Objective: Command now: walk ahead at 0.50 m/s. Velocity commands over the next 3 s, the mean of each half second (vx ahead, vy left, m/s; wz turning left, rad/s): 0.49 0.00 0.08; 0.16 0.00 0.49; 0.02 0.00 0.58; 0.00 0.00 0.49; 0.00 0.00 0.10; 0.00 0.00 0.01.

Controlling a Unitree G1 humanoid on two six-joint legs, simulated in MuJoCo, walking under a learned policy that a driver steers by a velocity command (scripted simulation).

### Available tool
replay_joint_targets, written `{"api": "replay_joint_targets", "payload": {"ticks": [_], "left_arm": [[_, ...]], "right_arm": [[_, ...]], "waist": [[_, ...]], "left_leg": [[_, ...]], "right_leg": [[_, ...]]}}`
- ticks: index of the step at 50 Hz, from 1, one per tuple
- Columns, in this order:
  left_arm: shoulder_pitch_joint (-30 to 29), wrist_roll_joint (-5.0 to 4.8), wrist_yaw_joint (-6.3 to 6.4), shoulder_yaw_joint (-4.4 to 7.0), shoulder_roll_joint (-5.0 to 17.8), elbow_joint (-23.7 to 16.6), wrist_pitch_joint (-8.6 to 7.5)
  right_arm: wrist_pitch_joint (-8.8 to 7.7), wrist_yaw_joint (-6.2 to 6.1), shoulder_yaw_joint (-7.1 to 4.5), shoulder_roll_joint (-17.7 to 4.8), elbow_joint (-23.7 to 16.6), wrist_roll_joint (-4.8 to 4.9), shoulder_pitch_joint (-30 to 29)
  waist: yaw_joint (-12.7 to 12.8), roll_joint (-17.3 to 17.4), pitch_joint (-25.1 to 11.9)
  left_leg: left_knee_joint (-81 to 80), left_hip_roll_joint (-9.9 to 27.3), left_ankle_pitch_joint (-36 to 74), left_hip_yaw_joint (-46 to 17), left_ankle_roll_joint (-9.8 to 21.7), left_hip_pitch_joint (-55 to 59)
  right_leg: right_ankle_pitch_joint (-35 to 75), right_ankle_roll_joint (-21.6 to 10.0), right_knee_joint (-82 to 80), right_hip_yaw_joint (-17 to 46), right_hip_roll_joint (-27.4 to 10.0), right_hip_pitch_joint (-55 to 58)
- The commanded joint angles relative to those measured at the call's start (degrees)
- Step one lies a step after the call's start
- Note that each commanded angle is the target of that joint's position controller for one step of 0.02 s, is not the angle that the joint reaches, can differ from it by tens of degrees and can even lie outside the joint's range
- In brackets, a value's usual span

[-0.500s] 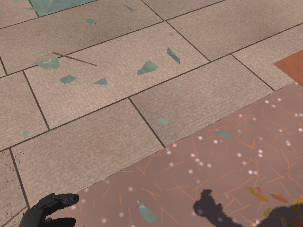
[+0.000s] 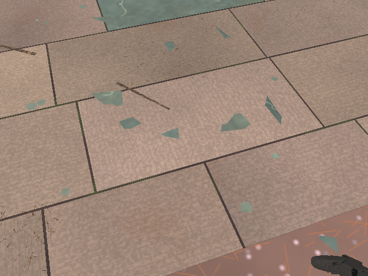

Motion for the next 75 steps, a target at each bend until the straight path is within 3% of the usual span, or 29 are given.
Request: {"api": "replay_joint_targets", "payload": {"ticks": [1,2,3,4,6,10,17,23,26,27,28,29,30,33,35,43,48,49,50,51,53,54,61,70,71,72,73,74,75], "left_arm": [[-1.8,0.93,0.73,1.12,7.7,-3.5,0.13],[5.2,1.07,0.16,-0.89,1.3,-4.6,-0.99],[3.1,0.64,-0.09,-0.47,3.7,-3.6,-2.20],[-2.0,-1.00,-0.51,0.82,8.1,-5.2,-2.91],[-7.9,-0.38,-0.17,0.79,7.3,-6.6,-3.02],[-5.1,0.50,0.27,0.57,3.8,-5.3,-0.82],[-19.6,0.92,-0.45,-0.37,1.7,-9.1,-1.74],[-24.6,0.61,-1.91,0.18,4.3,-11.1,-3.23],[-10.9,2.34,-1.09,2.44,9.6,-7.5,-4.10],[-4.7,3.48,-0.48,3.45,14.3,-7.2,-3.73],[-4.1,2.49,-0.60,3.35,14.1,-7.5,-2.43],[-5.7,1.99,-0.46,2.16,9.3,-8.5,-1.58],[-9.3,1.53,-0.13,1.43,7.0,-8.7,-1.21],[-17.8,2.54,-0.14,0.82,4.7,-8.1,-1.03],[-20.6,3.04,0.08,1.15,5.2,-7.7,-1.34],[-20.6,1.17,1.42,2.53,9.1,-5.2,0.77],[-19.1,-0.89,0.88,3.05,9.5,-3.4,2.38],[-15.3,0.10,0.57,2.63,7.4,-2.1,2.56],[-16.2,3.10,0.18,1.55,4.2,-4.4,2.40],[-20.3,2.74,0.50,1.64,5.0,-5.9,2.34],[-22.0,0.52,0.99,2.29,6.7,-5.8,2.58],[-21.6,0.94,1.54,2.50,7.0,-5.0,2.65],[-21.3,0.95,1.66,2.06,5.2,-4.8,2.74],[-17.1,0.49,-0.10,2.54,6.5,-4.5,1.33],[-14.9,0.78,-0.16,2.95,7.5,-3.8,1.20],[-13.0,1.75,0.15,3.82,11.4,-3.8,1.42],[-15.0,2.84,0.52,4.52,15.6,-3.9,2.07],[-16.9,3.62,0.73,3.72,12.4,-5.6,1.80],[-20.1,3.17,1.18,2.79,9.1,-6.8,1.73]], "right_arm": [[-0.61,-0.91,-4.76,-12.7,1.3,-0.48,17.4],[-0.08,-1.13,-6.17,-18.0,2.3,-0.89,22.9],[0.17,-1.04,-4.85,-13.3,2.6,-0.07,24.1],[0.16,-1.16,-3.94,-11.1,2.2,0.10,20.1],[0.10,-1.12,-3.18,-8.4,1.2,-0.55,12.9],[-1.16,-0.96,-2.96,-7.2,1.8,-0.84,10.5],[-0.46,-2.54,-3.74,-10.0,5.4,0.13,16.6],[1.39,-3.52,-4.52,-11.3,7.7,0.85,20.0],[2.20,-3.93,-4.02,-9.4,6.4,0.23,18.5],[1.76,-3.81,-2.58,-4.6,4.5,-1.23,21.8],[1.35,-3.78,-1.59,-2.2,4.6,-0.22,28.7],[1.74,-3.99,-3.49,-8.7,5.2,1.09,25.4],[2.43,-4.27,-4.17,-10.1,3.7,1.61,20.5],[5.98,-5.06,-4.65,-7.2,3.4,0.77,20.6],[7.26,-5.27,-4.66,-5.6,2.1,0.66,20.3],[7.89,-2.70,-4.84,-6.1,-3.6,0.10,11.1],[8.65,-1.94,-6.06,-7.8,-5.1,-0.26,11.4],[8.41,-2.79,-7.44,-11.7,-4.7,-0.34,14.0],[8.22,-4.07,-8.86,-18.8,-5.6,-0.48,15.6],[6.80,-3.40,-8.02,-17.4,-6.5,-2.10,16.4],[4.70,-3.08,-7.25,-14.3,-6.3,-1.00,12.6],[4.62,-3.43,-6.74,-12.5,-6.8,-0.13,10.2],[5.68,-5.07,-6.52,-12.8,-8.1,-0.11,8.1],[7.09,-4.62,-6.22,-12.5,-8.9,0.50,4.6],[7.29,-4.81,-5.95,-11.7,-8.9,0.75,4.7],[7.33,-4.85,-5.21,-9.1,-9.1,0.42,6.6],[6.94,-4.75,-5.15,-8.0,-10.3,0.76,9.1],[6.38,-4.67,-6.55,-13.2,-9.6,-0.26,9.1],[6.53,-4.44,-7.61,-15.3,-8.3,0.28,9.9]], "waist": [[-11.8,-2.8,-12.5],[-10.1,10.6,-21.1],[-11.6,11.6,-23.1],[-11.2,7.8,-14.1],[-8.1,1.6,-3.9],[-3.9,3.5,-1.8],[-7.9,1.1,2.0],[-7.6,2.2,2.9],[-0.9,1.7,-7.8],[-0.7,-9.0,-17.6],[-2.2,-21.1,-27.1],[-0.7,-13.1,-23.4],[-1.4,-10.4,-15.3],[-6.4,-10.4,-5.9],[-7.6,-10.6,-4.1],[-5.2,-7.6,-4.6],[-6.7,-6.0,-4.1],[-6.6,1.3,-5.5],[-5.0,18.3,-6.1],[-8.1,14.4,-10.8],[-6.8,5.6,-8.5],[-5.9,3.2,-7.8],[-5.0,4.9,-8.1],[-3.5,7.6,-6.6],[-2.6,6.3,-6.8],[-3.6,-1.9,-8.0],[-6.9,-17.5,-5.0],[-5.4,-14.9,-4.7],[-6.5,-10.8,-3.7]], "left_leg": [[1.7,3.5,0.9,-3.4,5.5,28.8],[-1.2,17.7,-10.1,-29.3,14.8,51.4],[-9.2,19.6,-16.9,-41.6,15.4,52.9],[-10.7,18.1,-20.3,-34.4,12.7,46.0],[-14.1,13.9,-12.7,-22.6,10.7,29.8],[-19.7,10.4,-2.1,-13.1,11.2,18.9],[-21.5,7.7,1.7,-5.4,9.2,20.0],[-14.4,10.9,3.1,-10.5,7.5,26.9],[5.5,4.1,13.7,-7.8,2.2,23.1],[25.0,-2.2,-8.5,-4.4,-1.5,6.6],[38.8,-6.7,-39.8,-5.1,-3.7,-5.5],[43.8,-3.1,-37.5,-8.4,-4.1,-7.7],[44.3,-1.2,-33.9,-6.0,-4.3,-10.7],[40.1,2.9,-25.3,-3.5,-5.9,-1.8],[36.9,2.9,-21.7,-2.2,-6.5,0.2],[16.7,3.1,-12.1,0.8,-4.2,4.8],[0.7,-0.3,-7.5,3.5,0.2,13.3],[-4.4,2.0,8.2,-2.1,2.8,20.7],[-4.4,15.4,32.2,-21.4,10.8,31.3],[-6.5,20.3,28.1,-30.4,19.6,30.6],[-7.1,14.7,20.9,-21.2,14.9,28.9],[-7.1,12.9,17.1,-19.4,12.4,27.7],[-8.0,9.1,10.0,-18.7,11.1,22.7],[-4.5,5.4,2.0,-27.1,7.9,18.0],[-2.3,3.4,-1.3,-26.0,5.6,15.4],[6.6,-1.2,-13.5,-20.8,2.3,8.6],[17.2,-11.1,-33.0,-8.8,-1.1,-3.4],[30.8,-6.8,-35.0,-9.4,-3.6,-4.3],[35.9,-5.6,-30.8,-9.7,-4.1,-3.5]], "right_leg": [[39.9,-5.3,24.5,2.6,-10.3,-10.4],[14.3,-0.5,47.3,-0.2,-0.8,-34.7],[-10.5,-0.8,54.8,7.8,0.9,-42.4],[-7.8,-1.6,57.9,8.4,-2.5,-47.4],[1.2,-1.7,52.1,5.4,-7.4,-45.6],[8.1,0.1,45.2,5.1,-9.9,-38.1],[27.1,1.9,21.2,3.0,-7.9,-38.6],[23.8,0.7,10.9,4.7,-5.1,-34.5],[33.4,-3.4,8.9,4.1,-6.1,-11.2],[50.5,-8.9,14.7,16.1,-20.0,10.1],[50.4,-15.7,11.6,31.8,-29.6,19.8],[43.0,-14.0,8.9,28.4,-26.3,13.6],[40.5,-12.1,7.5,21.1,-24.3,6.2],[34.1,-11.2,0.4,8.9,-19.0,-15.3],[33.0,-12.4,-2.8,4.4,-18.7,-19.8],[28.8,-11.8,-2.3,-3.2,-20.8,-14.0],[24.1,-5.6,8.8,-5.6,-19.7,-11.7],[18.0,-1.4,18.5,-9.2,-15.2,-15.8],[-9.9,4.4,37.1,-12.9,-6.5,-33.4],[-18.9,5.4,49.1,-1.4,-1.8,-39.9],[-10.3,3.6,52.4,3.8,-4.0,-42.7],[-6.6,3.3,50.2,4.6,-4.9,-42.9],[2.0,5.2,33.7,5.5,-1.9,-34.0],[7.8,2.8,10.2,5.3,0.3,-20.3],[13.8,1.6,4.4,5.7,-1.7,-15.2],[16.6,-2.2,1.5,14.4,-12.0,-8.4],[26.6,-11.3,-0.6,27.8,-22.8,-7.6],[27.4,-16.4,-1.0,30.5,-26.9,-11.5],[26.1,-14.6,-0.1,24.3,-23.3,-13.0]]}}
Next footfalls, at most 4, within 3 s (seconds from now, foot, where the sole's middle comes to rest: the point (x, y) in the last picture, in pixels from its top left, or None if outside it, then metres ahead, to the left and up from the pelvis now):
0.02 left None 0.18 0.12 -0.76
0.52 right None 0.47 -0.13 -0.76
0.98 left None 0.44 0.13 -0.76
1.44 right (227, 255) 0.55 -0.07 -0.76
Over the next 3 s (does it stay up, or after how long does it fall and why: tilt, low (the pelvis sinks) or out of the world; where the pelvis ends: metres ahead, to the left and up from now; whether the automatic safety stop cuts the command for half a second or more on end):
stays up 0.43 0.02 0.01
